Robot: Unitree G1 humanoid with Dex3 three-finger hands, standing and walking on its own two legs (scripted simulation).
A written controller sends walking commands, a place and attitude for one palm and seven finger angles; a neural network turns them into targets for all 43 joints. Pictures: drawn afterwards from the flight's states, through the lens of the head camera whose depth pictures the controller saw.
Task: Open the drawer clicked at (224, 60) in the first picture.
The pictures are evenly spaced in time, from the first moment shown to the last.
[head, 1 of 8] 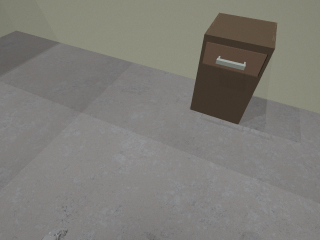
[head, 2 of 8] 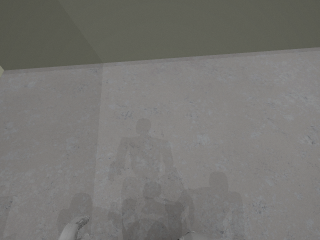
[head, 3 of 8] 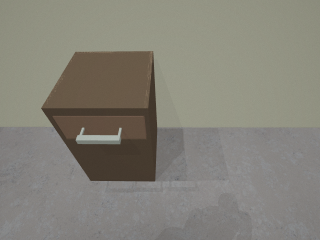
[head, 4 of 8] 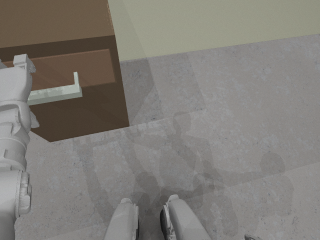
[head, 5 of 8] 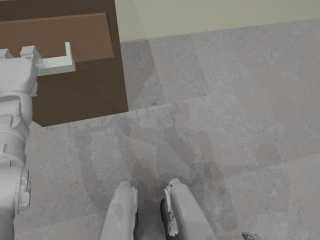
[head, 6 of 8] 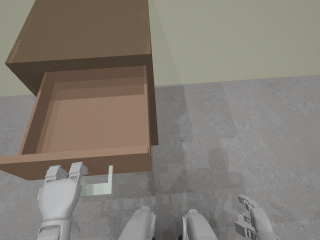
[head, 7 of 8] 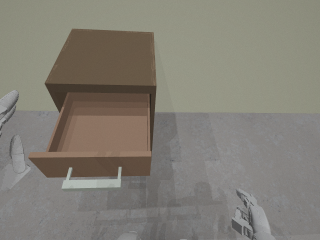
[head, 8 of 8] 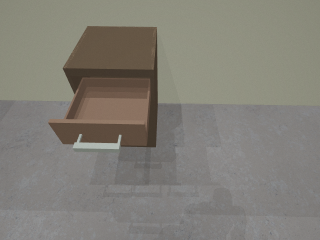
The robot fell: no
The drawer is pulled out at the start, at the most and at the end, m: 0.00 0.30 0.30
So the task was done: yes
